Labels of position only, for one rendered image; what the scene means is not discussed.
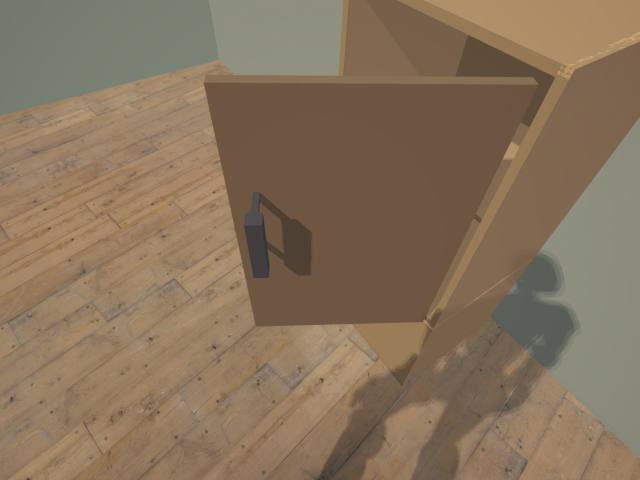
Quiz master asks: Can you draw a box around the cupboard door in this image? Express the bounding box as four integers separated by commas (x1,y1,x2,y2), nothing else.
204,75,539,327

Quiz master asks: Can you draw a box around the handle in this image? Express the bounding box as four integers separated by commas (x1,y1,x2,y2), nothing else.
244,192,269,278

